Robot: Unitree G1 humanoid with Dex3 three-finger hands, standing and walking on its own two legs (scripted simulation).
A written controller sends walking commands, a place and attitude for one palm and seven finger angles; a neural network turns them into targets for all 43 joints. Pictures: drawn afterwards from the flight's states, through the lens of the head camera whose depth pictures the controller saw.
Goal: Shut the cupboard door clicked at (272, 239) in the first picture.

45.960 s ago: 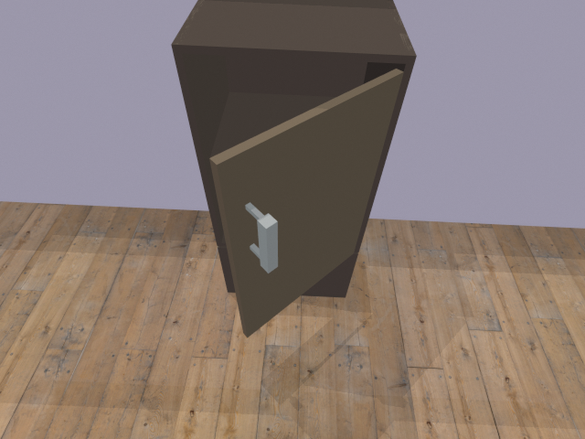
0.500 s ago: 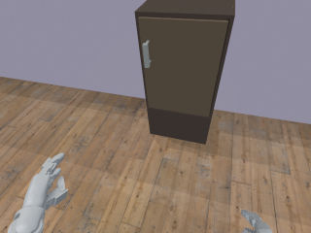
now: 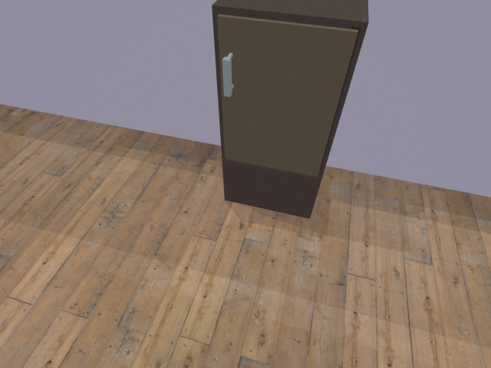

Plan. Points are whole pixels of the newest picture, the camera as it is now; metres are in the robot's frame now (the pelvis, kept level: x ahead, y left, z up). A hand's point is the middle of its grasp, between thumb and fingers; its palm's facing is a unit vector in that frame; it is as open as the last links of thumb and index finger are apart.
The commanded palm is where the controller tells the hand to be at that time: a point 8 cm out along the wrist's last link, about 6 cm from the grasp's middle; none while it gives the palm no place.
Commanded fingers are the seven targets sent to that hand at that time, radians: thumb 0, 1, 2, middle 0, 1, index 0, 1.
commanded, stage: let the arm hang, fingers relaxed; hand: left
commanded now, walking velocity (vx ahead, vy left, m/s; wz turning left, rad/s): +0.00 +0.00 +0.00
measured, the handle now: (229, 74) +0.99 +0.11 -0.02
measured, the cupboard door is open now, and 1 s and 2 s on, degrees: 0 0 0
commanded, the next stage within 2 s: look to check the result in 0.48 s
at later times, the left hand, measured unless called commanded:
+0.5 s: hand out of the picture -0.01 +0.15 -0.18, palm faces +0.02 -0.99 -0.15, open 7.4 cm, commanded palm none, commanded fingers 0.00 0.90 0.90 -0.20 -0.30 -0.20 -0.30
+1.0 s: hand out of the picture +0.01 +0.17 -0.17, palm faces +0.00 -0.98 -0.21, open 7.4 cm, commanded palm none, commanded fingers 0.00 0.90 0.90 -0.20 -0.30 -0.20 -0.30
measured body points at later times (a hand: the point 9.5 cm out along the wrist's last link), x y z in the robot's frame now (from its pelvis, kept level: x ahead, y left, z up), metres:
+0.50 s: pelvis +0.00 +0.00 +0.00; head +0.00 +0.00 +0.45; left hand -0.01 +0.21 -0.16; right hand -0.02 -0.21 -0.16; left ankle +0.05 +0.10 -0.74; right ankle +0.00 -0.11 -0.74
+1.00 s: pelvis +0.01 -0.01 +0.00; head +0.02 -0.01 +0.45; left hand +0.01 +0.22 -0.16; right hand +0.01 -0.24 -0.16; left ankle +0.05 +0.10 -0.74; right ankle +0.00 -0.11 -0.74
